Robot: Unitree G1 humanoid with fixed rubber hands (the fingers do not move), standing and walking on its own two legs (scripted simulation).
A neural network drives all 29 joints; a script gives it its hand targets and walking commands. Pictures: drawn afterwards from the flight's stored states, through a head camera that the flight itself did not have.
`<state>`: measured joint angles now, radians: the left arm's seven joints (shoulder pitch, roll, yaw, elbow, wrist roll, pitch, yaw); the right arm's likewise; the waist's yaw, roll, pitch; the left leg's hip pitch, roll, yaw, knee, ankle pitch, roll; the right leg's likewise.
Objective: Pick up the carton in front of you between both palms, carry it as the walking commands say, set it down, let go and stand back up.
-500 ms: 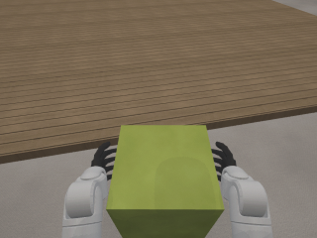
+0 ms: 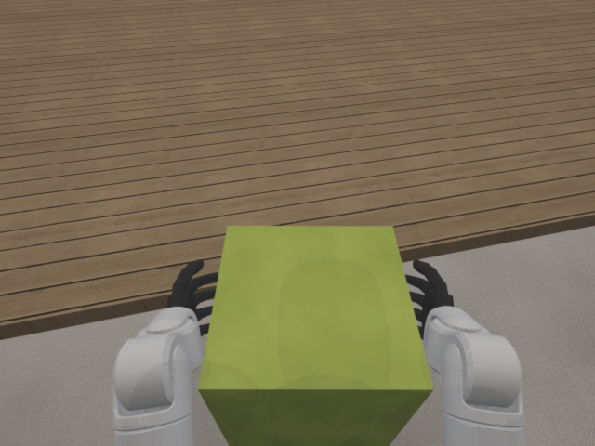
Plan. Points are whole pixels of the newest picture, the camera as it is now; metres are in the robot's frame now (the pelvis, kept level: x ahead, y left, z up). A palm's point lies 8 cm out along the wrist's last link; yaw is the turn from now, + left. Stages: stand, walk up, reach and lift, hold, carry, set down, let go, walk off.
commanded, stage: carry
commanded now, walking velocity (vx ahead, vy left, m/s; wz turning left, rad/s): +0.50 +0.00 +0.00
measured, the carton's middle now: (309, 344) +0.27 +0.00 +0.01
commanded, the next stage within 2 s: none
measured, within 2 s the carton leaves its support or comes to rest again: neither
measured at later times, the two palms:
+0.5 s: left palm (219, 123) +0.62 +0.14 +0.13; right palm (386, 115) +0.66 -0.15 +0.12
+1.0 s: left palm (230, 46) +0.99 +0.17 +0.10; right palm (352, 47) +0.99 -0.13 +0.11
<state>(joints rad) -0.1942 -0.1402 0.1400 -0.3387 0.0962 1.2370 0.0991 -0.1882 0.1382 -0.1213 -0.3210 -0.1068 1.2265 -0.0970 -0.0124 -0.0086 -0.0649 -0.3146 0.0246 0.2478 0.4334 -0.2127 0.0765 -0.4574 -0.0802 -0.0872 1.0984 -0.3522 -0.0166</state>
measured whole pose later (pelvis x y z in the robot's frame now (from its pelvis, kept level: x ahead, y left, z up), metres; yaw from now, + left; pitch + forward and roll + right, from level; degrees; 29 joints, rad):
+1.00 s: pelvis +0.58 +0.01 -0.01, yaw +2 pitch +7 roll -1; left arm -0.90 -0.01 0.31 -0.04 0.07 1.32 0.14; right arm -0.86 0.03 -0.32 -0.05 -0.06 1.29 -0.15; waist -0.04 -0.02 0.18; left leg -0.46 0.00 0.16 0.49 -0.14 0.10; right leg -0.46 -0.01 -0.02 0.75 -0.51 0.01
